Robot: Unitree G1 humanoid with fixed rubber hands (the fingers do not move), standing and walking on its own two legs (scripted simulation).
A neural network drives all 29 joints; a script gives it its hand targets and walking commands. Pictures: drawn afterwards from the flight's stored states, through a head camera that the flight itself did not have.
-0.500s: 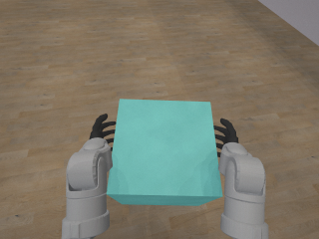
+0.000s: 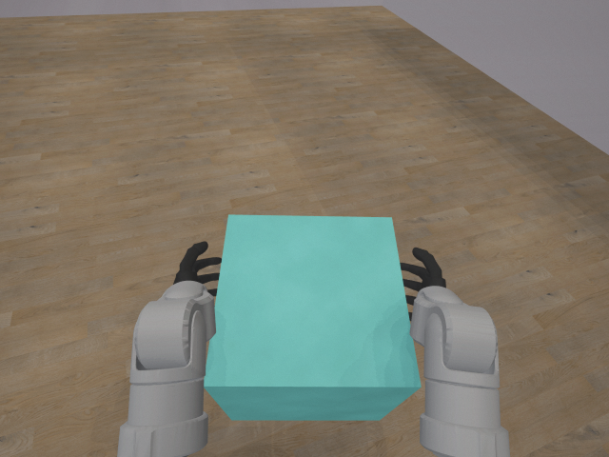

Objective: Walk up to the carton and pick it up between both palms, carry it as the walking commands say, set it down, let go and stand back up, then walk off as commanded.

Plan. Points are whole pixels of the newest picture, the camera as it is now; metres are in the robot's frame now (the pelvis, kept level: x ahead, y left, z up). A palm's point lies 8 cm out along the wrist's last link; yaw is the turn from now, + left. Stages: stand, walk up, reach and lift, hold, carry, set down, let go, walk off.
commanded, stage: carry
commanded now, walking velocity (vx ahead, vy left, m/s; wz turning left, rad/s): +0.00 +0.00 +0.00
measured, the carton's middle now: (308, 323) +0.30 +0.01 +0.00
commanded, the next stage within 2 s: none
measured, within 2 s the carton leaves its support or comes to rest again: neither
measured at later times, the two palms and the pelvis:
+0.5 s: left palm (206, 315) +0.25 +0.13 +0.09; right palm (457, 338) +0.25 -0.16 +0.09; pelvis -0.03 -0.01 +0.00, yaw +0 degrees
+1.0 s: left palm (239, 302) +0.28 +0.10 +0.09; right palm (481, 330) +0.26 -0.20 +0.08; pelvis -0.02 -0.04 +0.00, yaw -1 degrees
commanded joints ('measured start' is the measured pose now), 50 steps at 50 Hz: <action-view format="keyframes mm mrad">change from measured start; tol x4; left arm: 1 -576 -1047 -737 -6 -493 -1 -420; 20 -514 -1023 -637 61 -410 -34 -412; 21 -492 -1006 -598 129 -374 -48 -413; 23 -531 -1032 -673 -7 -438 -43 -413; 50 -489 -1026 -671 22 -426 -14 -406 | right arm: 1 -483 1029 612 7 412 -9 411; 4 -440 1019 602 21 388 -12 402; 13 -542 1041 652 -32 441 -15 413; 20 -530 1031 652 -13 439 -27 417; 21 -507 1016 608 58 400 -40 417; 23 -543 1041 677 -70 456 -36 413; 28 -478 1014 656 -33 438 -4 402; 42 -529 1042 701 -92 480 5 406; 50 -497 1026 677 -43 458 5 414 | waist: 1 -9 182 -174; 6 -19 45 -207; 9 -16 47 -168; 21 -15 10 -222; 29 -16 137 -205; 38 -13 -65 -264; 50 -14 13 -264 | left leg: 1 36 186 -105 -149 184 26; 4 24 138 -89 -84 223 -5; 7 15 119 -87 -114 -31 -8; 10 -48 120 -116 -163 -130 -2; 20 -27 91 -91 -118 -40 -7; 27 -32 219 -189 -161 -59 6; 33 -39 196 -119 -30 33 -22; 37 -51 79 5 121 -39 -66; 50 40 109 -56 -30 95 -46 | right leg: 1 111 -19 -7 -56 83 5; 4 185 -89 47 -63 189 -6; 8 93 -91 67 -128 -35 -17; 10 113 -84 62 -128 -55 -18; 20 136 -100 83 -156 -35 -38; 29 79 -38 21 -12 52 -31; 37 151 -175 197 -193 155 -97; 50 183 -110 101 -141 179 -73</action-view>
